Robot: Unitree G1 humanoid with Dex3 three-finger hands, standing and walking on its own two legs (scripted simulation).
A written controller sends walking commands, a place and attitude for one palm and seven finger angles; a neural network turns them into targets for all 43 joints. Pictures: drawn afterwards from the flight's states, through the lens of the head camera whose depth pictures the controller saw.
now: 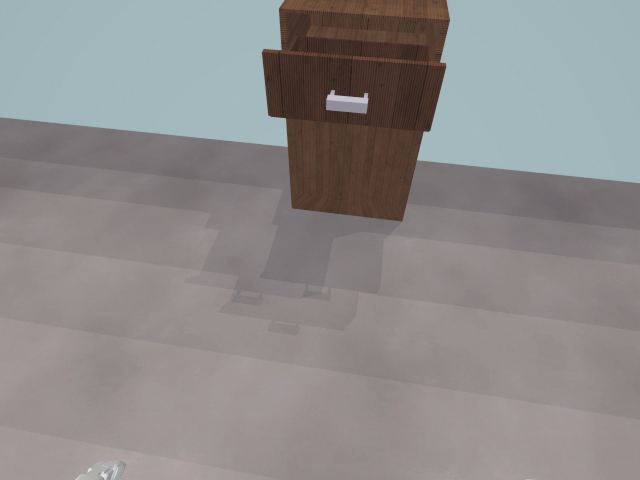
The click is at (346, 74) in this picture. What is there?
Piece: drawer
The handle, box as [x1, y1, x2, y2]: [326, 90, 367, 113]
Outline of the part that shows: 327,96 326,109 366,113 367,93 364,93 364,97 361,98 338,96 334,94 334,90 331,90 330,94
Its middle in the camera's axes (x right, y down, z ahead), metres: +0.07 -0.36 +1.01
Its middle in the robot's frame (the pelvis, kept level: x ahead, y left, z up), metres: +1.00 -0.01 -0.03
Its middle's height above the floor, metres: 0.74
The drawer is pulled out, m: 0.30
